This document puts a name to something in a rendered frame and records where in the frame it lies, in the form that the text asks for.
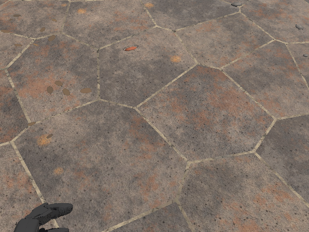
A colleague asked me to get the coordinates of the robot left hand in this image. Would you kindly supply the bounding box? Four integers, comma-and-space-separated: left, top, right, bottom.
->
14, 202, 73, 232

